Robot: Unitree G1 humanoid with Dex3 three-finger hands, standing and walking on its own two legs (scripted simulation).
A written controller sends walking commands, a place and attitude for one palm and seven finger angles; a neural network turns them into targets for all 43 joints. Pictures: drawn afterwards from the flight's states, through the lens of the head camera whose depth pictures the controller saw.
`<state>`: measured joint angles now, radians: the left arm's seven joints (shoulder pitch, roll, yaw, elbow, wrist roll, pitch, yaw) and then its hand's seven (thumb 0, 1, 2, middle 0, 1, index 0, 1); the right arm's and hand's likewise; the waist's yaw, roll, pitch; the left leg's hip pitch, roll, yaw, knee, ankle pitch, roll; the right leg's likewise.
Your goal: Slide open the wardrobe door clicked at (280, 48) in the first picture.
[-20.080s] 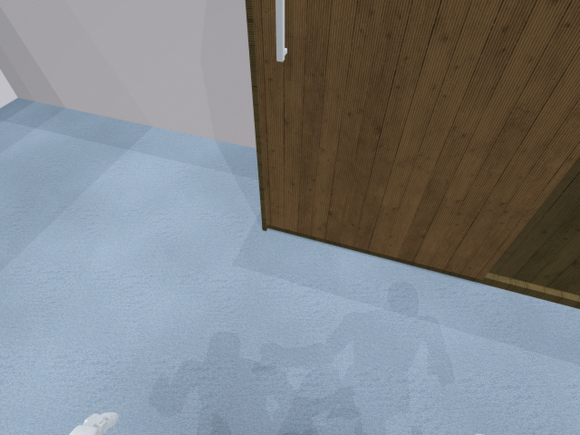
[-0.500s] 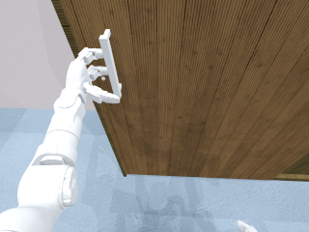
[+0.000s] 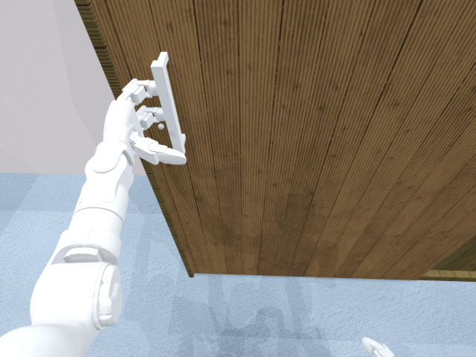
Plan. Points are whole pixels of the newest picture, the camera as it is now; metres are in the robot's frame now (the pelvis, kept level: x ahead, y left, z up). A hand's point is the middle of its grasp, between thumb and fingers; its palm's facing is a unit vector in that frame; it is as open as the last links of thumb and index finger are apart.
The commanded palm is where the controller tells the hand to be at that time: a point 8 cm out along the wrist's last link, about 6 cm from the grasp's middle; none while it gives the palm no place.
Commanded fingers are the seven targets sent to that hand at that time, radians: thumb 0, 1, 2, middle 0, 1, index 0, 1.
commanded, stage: move the hooked fingers beside the handle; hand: left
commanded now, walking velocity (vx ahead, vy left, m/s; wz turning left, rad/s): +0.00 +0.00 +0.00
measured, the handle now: (172, 109) +0.50 +0.13 +0.15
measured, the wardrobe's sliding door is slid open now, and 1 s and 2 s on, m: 0.00 0.00 0.00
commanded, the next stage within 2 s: none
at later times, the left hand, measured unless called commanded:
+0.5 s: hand (149, 127) +0.45 +0.16 +0.16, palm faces -0.04 -1.00 -0.02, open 14.0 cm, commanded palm +0.42 +0.21 +0.16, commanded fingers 0.00 -0.50 0.30 -0.30 -1.20 -0.30 -1.20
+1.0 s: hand (128, 133) +0.43 +0.18 +0.16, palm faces -0.02 -1.00 -0.03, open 14.0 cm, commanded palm +0.40 +0.23 +0.16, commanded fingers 0.00 -0.50 0.30 -0.30 -1.20 -0.30 -1.20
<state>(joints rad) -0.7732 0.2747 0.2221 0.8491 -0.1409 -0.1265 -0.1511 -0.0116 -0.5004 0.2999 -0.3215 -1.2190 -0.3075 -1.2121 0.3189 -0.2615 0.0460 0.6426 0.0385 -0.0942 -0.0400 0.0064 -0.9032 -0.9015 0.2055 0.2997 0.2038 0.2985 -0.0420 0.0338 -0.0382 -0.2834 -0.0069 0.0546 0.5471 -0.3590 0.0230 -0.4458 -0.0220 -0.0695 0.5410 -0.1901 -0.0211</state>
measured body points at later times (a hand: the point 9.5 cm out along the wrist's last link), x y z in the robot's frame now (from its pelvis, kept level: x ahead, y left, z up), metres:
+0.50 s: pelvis +0.00 +0.00 +0.00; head +0.03 -0.01 +0.45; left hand +0.44 +0.21 +0.16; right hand +0.10 -0.25 -0.11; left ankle -0.05 +0.10 -0.73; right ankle +0.05 -0.11 -0.73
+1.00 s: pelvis +0.00 +0.00 +0.00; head +0.02 -0.01 +0.45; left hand +0.42 +0.24 +0.17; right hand +0.12 -0.25 -0.10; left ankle -0.05 +0.10 -0.73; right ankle +0.05 -0.11 -0.73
